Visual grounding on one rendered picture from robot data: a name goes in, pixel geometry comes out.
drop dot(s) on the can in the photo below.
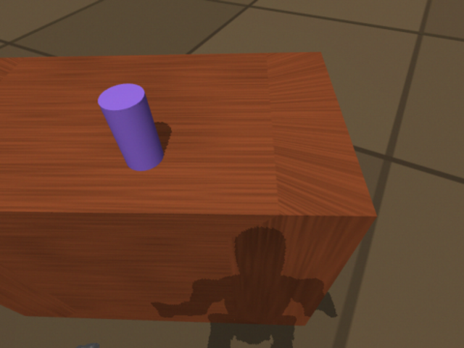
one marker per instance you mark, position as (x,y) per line
(126,110)

